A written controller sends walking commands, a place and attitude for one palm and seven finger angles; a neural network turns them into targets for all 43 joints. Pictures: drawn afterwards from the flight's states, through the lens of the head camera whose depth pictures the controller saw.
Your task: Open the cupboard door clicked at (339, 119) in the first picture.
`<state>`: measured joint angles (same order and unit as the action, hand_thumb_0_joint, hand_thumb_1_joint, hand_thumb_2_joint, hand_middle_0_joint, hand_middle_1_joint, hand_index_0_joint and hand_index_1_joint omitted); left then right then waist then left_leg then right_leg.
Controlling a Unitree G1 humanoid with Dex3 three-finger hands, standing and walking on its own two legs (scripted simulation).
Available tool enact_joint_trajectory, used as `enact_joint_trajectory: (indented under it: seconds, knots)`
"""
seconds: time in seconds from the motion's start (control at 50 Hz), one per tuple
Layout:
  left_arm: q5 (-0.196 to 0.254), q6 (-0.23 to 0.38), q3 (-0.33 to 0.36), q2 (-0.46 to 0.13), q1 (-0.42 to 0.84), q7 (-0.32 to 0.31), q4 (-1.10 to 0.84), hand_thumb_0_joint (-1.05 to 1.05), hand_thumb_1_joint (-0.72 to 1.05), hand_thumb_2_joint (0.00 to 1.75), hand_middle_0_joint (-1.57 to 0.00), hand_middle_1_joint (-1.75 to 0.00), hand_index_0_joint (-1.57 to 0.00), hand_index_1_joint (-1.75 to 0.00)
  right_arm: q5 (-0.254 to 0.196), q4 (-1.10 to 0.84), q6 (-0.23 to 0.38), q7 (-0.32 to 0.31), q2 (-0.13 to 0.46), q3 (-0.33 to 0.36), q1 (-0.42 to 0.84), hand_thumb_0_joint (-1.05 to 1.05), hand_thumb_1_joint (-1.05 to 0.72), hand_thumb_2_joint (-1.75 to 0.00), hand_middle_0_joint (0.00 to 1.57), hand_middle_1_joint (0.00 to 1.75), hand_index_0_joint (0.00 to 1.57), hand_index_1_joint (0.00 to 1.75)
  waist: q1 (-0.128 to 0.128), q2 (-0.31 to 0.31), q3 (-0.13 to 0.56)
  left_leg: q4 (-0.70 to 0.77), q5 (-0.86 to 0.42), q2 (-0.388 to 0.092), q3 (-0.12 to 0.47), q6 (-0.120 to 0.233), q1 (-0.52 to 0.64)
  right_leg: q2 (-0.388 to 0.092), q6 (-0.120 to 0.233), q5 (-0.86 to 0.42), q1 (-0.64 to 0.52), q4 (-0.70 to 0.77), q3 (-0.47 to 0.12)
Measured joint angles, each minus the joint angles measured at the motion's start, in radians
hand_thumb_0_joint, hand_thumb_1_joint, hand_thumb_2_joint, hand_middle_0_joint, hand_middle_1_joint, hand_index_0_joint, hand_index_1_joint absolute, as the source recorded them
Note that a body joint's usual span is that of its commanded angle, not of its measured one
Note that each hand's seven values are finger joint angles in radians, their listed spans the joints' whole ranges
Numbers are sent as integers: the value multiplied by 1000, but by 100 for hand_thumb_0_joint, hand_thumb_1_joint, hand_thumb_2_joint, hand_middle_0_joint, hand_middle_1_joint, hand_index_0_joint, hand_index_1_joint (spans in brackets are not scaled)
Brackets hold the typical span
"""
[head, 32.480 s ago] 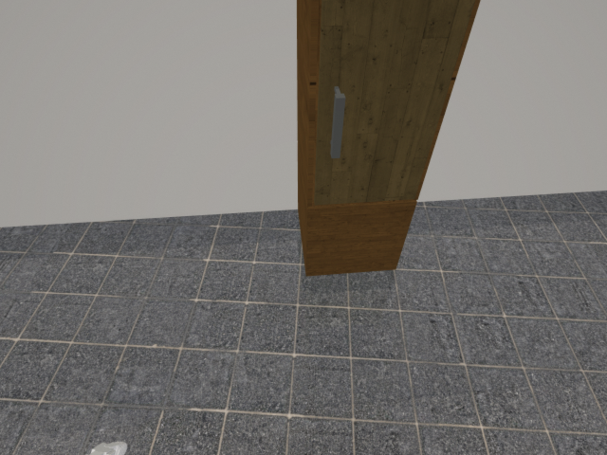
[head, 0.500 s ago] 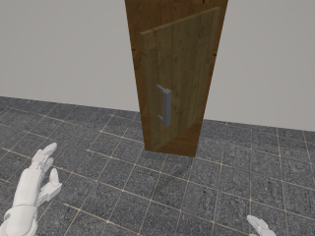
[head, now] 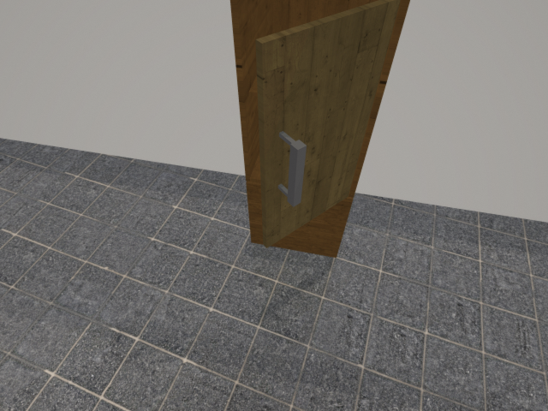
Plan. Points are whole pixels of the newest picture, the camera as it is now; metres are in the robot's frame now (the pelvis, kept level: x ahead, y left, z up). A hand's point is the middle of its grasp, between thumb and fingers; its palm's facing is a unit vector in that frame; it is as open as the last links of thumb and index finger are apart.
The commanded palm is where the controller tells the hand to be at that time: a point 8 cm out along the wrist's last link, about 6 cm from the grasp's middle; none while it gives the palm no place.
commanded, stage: let the arm hang, fingers relaxed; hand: left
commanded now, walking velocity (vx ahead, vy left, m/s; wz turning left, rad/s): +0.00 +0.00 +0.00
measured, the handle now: (289, 170) +0.60 +0.00 -0.04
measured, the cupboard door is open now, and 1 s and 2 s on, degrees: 49 49 49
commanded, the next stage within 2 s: look to check the result in 0.50 s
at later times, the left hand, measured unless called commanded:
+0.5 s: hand out of the picture +0.05 +0.21 -0.17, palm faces -0.02 -0.97 -0.24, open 7.4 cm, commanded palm none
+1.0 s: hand out of the picture +0.07 +0.23 -0.16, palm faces -0.03 -0.95 -0.30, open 7.4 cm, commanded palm none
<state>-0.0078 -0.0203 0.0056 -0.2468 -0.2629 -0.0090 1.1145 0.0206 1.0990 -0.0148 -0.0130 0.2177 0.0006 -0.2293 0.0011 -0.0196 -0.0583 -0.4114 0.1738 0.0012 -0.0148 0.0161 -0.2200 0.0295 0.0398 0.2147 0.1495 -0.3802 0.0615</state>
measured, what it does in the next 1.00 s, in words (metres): stands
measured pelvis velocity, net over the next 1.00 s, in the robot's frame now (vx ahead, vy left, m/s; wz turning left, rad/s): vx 0.02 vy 0.00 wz -0.01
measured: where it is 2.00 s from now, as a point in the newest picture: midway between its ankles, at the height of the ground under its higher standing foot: outside the picture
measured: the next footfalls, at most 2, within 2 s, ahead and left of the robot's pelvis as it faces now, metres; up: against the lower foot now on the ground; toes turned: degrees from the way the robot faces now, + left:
none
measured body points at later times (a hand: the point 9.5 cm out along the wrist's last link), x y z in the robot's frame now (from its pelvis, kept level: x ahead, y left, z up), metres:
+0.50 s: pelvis +0.01 +0.01 +0.00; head +0.01 +0.01 +0.45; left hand +0.05 +0.26 -0.15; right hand +0.03 -0.25 -0.15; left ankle +0.03 +0.11 -0.74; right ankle +0.00 -0.09 -0.74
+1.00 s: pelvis +0.02 +0.00 +0.01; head +0.04 +0.00 +0.45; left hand +0.07 +0.28 -0.14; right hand +0.07 -0.27 -0.15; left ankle +0.03 +0.11 -0.74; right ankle +0.00 -0.09 -0.74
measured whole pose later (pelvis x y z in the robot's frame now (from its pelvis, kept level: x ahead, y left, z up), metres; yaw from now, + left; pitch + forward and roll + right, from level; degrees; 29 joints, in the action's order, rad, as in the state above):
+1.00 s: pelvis +0.02 +0.00 +0.01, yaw -1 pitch -1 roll +0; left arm -0.01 0.01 0.00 -0.27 -0.16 -0.01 1.15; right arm 0.02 1.14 0.01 -0.01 0.27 0.00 -0.14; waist 0.01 -0.01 -0.04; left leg -0.30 0.15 0.02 -0.03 0.02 -0.14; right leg 0.02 0.03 0.21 0.09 -0.30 0.04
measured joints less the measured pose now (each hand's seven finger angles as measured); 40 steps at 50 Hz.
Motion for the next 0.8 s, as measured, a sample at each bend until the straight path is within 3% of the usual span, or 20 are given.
enact_joint_trajectory:
  seconds: [0.16,0.44,0.8]
  knots:
    - [0,12,-1,2,33,-6,28,0,91,89,-20,-30,-20,-30,0,27,9,2,-5,0,18,1,-90,-90,20,30,20,30,4,-17,24,39,-17,15,-13,11,30,-15,-12,-5,-13,9,-12]
    - [-3,25,-6,25,83,-2,23,0,91,89,-20,-30,-20,-30,1,47,21,1,18,5,33,1,-90,-90,20,30,20,30,12,10,31,74,-27,23,-20,14,52,-23,-17,-6,-24,24,-20]
    - [-1,27,-1,-16,91,-3,40,0,91,89,-20,-30,-20,-30,-1,47,24,0,46,6,66,1,-90,-90,20,30,20,30,9,11,20,98,-24,18,-19,9,74,-16,-13,-11,-53,62,-20]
